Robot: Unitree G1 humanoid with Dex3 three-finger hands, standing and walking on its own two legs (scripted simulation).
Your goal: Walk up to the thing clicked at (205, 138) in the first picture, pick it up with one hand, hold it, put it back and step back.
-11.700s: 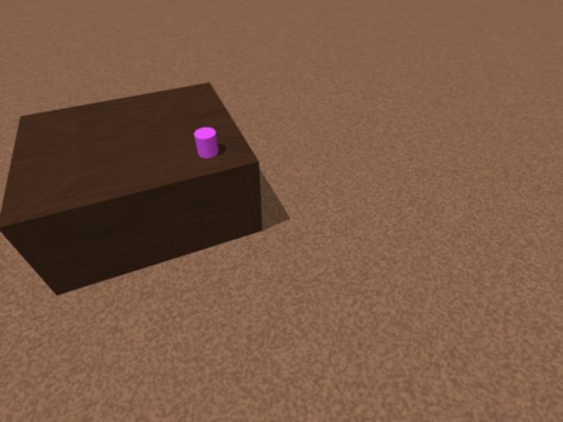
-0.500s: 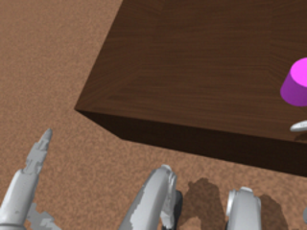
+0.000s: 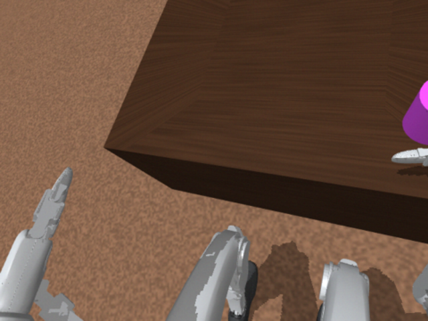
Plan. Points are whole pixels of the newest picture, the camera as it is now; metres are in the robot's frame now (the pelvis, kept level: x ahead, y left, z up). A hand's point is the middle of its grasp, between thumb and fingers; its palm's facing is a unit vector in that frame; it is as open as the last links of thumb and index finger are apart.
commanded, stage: close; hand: right
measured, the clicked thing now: out of the picture +0.55 -0.24 -0.07
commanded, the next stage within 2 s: settle in 0.46 s
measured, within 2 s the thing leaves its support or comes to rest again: leaves its support in 0.76 s
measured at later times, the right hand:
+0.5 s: hand out of the picture +0.52 -0.23 -0.05, palm faces +0.24 +0.97 -0.01, open 11.0 cm
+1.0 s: hand out of the picture +0.51 -0.23 -0.01, palm faces +0.23 +0.97 -0.01, open 11.4 cm
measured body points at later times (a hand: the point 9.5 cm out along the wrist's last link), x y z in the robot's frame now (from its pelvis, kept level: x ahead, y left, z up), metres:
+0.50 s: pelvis +0.00 +0.00 +0.00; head +0.20 -0.09 +0.40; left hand +0.18 +0.25 +0.16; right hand +0.50 -0.28 -0.05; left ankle +0.10 +0.13 -0.50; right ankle +0.05 -0.12 -0.50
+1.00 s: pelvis +0.00 +0.00 +0.03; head +0.18 -0.08 +0.43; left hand +0.18 +0.26 +0.15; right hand +0.49 -0.28 +0.00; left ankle +0.10 +0.13 -0.50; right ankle +0.05 -0.12 -0.50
